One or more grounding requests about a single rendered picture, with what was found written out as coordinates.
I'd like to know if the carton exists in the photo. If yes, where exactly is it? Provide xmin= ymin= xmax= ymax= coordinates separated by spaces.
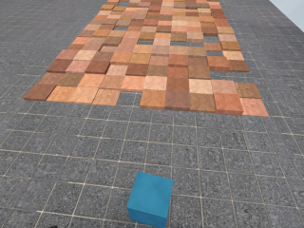
xmin=126 ymin=171 xmax=174 ymax=228

